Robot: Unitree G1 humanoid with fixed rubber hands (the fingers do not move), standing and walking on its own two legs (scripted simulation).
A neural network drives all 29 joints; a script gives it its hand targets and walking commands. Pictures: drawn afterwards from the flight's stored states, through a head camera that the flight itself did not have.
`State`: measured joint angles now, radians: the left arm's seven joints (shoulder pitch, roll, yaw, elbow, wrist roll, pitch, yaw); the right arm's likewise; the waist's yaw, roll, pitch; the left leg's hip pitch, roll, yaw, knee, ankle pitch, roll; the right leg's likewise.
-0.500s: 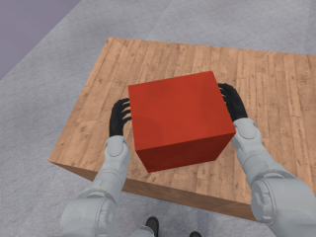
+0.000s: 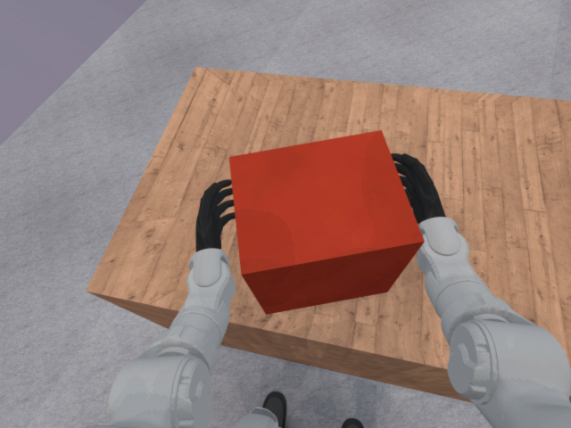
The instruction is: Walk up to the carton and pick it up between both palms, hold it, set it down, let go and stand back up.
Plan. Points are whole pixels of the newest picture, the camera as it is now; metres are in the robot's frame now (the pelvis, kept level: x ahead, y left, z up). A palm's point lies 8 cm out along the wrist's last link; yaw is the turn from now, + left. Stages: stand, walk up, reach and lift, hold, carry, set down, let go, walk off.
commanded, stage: reach and lift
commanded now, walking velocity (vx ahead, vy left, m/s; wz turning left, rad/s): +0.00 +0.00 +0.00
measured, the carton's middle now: (317, 232) +0.41 +0.04 -0.05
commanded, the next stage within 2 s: none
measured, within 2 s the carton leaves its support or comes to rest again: leaves its support in 0.66 s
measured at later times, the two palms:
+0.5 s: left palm (211, 239) +0.36 +0.19 -0.02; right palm (422, 208) +0.44 -0.11 +0.00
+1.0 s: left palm (202, 237) +0.35 +0.20 +0.01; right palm (424, 206) +0.43 -0.10 +0.03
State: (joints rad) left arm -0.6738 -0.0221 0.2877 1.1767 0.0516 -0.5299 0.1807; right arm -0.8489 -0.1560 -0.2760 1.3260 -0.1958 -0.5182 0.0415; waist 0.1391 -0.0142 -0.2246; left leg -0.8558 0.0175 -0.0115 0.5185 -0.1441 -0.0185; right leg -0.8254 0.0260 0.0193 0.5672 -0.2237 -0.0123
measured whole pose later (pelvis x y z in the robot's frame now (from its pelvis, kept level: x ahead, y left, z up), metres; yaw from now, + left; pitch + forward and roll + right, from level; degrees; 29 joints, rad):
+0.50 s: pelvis +0.00 +0.00 +0.00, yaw +0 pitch +28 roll +0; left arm -0.67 -0.03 0.29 1.20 0.05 -0.56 0.22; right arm -0.85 -0.14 -0.28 1.36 -0.20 -0.56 0.02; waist 0.14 -0.01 -0.23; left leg -0.85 0.02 -0.01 0.52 -0.15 -0.02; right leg -0.82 0.03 0.02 0.57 -0.23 -0.01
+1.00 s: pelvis -0.01 +0.00 +0.00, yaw +0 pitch +23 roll +0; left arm -0.68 -0.03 0.29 1.20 0.05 -0.57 0.24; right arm -0.85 -0.13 -0.26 1.37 -0.20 -0.58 -0.02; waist 0.14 -0.01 -0.21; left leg -0.78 0.02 -0.01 0.52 -0.14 -0.02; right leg -0.75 0.03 0.02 0.57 -0.22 -0.01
